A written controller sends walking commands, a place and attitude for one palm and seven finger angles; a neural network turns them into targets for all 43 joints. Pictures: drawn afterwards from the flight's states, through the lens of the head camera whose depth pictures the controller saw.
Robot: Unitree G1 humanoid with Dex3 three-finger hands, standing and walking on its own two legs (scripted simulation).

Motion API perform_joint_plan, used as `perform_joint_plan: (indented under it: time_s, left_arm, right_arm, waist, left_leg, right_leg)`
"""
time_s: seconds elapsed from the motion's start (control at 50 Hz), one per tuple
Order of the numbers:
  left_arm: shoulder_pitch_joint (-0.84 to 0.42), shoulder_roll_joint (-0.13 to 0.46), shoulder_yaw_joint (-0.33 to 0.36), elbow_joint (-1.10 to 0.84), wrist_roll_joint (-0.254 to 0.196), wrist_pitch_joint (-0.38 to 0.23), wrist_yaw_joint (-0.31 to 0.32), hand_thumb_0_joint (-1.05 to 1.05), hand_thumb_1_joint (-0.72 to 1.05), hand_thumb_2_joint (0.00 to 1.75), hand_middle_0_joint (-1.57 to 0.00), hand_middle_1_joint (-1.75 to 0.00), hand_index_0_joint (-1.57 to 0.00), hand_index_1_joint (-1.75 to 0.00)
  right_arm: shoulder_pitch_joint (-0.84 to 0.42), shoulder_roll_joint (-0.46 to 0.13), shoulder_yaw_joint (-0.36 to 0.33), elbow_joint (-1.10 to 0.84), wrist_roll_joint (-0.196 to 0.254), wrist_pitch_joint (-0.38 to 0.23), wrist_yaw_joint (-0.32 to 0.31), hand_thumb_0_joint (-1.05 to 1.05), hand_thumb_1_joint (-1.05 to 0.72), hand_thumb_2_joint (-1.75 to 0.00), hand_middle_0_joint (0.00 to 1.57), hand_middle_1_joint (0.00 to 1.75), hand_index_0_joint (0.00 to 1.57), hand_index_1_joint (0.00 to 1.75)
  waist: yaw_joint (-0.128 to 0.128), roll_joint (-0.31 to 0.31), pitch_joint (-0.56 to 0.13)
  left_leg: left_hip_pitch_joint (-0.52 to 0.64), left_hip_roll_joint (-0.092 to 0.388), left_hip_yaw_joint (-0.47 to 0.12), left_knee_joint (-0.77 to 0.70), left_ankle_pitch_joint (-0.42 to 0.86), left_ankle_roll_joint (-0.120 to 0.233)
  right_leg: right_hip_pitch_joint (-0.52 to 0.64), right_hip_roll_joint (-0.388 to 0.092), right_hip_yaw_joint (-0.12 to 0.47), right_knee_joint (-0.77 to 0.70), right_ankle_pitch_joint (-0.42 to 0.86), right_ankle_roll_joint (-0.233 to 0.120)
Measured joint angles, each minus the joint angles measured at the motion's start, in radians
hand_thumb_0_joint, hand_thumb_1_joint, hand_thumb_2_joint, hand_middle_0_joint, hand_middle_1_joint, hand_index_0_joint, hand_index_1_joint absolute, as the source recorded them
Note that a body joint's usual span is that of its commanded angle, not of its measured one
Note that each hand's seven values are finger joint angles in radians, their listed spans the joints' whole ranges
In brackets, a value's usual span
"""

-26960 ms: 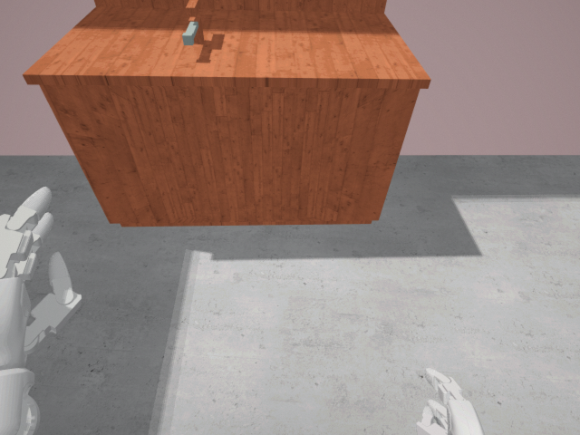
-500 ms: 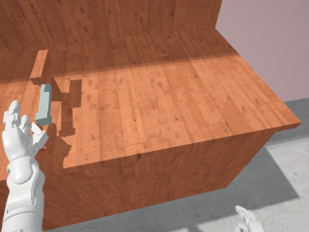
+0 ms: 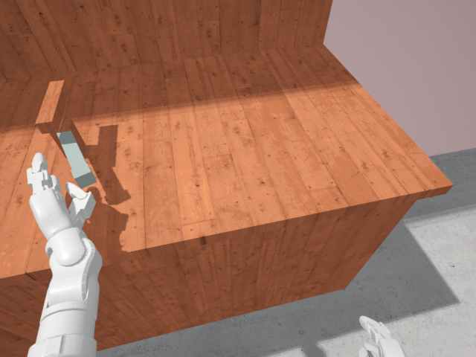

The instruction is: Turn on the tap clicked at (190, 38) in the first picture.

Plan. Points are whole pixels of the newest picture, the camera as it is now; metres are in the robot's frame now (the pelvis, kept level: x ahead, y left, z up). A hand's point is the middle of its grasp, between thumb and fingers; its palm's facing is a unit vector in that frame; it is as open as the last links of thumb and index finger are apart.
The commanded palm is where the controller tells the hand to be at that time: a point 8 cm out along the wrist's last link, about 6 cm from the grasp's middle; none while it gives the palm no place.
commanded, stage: push the lever round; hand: left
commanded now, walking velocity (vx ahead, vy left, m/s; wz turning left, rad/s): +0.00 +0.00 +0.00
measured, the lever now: (84, 176) +0.38 +0.30 +0.09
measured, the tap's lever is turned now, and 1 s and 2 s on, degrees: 22 45 71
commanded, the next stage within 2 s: lift the hand up off the lever in 1.82 s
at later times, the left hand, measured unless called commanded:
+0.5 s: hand (111, 186) +0.37 +0.25 +0.09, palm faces +0.74 -0.67 -0.07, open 7.7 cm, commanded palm +0.32 +0.26 +0.09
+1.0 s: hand (126, 172) +0.40 +0.23 +0.09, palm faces +0.80 -0.60 -0.07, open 7.7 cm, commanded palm +0.35 +0.24 +0.09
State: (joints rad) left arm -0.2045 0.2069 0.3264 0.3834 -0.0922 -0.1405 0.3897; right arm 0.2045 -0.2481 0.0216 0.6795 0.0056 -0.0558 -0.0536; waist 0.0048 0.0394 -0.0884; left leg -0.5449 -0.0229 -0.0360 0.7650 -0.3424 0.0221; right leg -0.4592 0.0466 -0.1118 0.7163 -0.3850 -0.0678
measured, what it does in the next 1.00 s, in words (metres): stands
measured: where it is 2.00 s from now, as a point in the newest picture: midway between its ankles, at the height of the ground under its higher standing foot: outside the picture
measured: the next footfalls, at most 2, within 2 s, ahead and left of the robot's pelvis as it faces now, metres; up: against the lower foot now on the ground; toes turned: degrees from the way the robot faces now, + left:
none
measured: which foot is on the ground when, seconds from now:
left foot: down 0.00-1.00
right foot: down 0.00-1.00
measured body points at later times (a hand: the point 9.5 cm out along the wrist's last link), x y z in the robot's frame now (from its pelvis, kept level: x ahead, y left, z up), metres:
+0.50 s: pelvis +0.00 -0.01 +0.00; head +0.02 -0.02 +0.45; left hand +0.32 +0.28 +0.09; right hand +0.15 -0.25 -0.11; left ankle +0.02 +0.10 -0.71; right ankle -0.01 -0.08 -0.71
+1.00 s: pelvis +0.00 +0.00 +0.00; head +0.02 +0.00 +0.45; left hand +0.35 +0.26 +0.09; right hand +0.14 -0.24 -0.12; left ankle +0.02 +0.10 -0.71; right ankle -0.01 -0.08 -0.71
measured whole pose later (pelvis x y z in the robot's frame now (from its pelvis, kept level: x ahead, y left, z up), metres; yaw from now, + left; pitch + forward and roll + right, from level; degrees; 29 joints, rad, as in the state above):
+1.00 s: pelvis +0.00 +0.00 +0.00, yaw +0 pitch +9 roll -1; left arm -0.48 0.08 0.31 0.59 0.04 -0.06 0.78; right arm 0.19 -0.21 -0.01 0.72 -0.04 0.03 0.00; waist -0.03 0.03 -0.13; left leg -0.58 -0.02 -0.04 0.77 -0.34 0.02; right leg -0.50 0.05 -0.11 0.73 -0.39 -0.07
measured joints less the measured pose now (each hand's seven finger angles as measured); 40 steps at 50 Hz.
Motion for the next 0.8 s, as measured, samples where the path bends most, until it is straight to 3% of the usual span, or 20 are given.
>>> perform_joint_plan:
  time_s: [0.42,0.8]
  left_arm:
    - [-0.063,-0.058,-0.029,0.035,0.059,0.035,0.182,0.04,0.93,0.92,-0.15,-0.15,-0.15,-0.15]
    - [-0.197,-0.126,-0.056,0.129,0.113,0.063,0.326,0.02,0.93,0.92,-0.15,-0.15,-0.15,-0.15]
  right_arm:
    - [0.001,0.005,-0.02,0.01,-0.015,0.046,0.016,0.01,-0.9,-0.9,0.2,0.3,0.21,0.3]
    - [-0.026,0.028,-0.029,0.033,-0.036,0.066,0.034,0.01,-0.9,-0.9,0.2,0.3,0.21,0.3]
  waist:
    - [-0.014,0.002,-0.019]
    - [-0.018,-0.004,-0.026]
  left_leg:
    - [0.002,0.007,0.001,-0.006,-0.001,-0.01]
    - [-0.019,0.001,-0.003,0.001,0.0,-0.007]
  right_leg:
    - [-0.003,0.007,0.002,0.0,-0.003,-0.009]
    - [-0.021,0.001,-0.002,0.006,-0.004,-0.006]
